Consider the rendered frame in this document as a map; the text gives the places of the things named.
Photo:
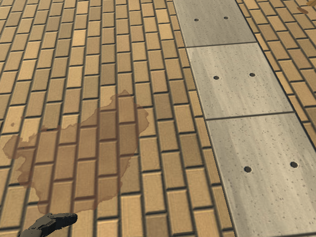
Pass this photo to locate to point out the robot left hand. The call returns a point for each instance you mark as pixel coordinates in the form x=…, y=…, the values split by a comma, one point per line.
x=48, y=223

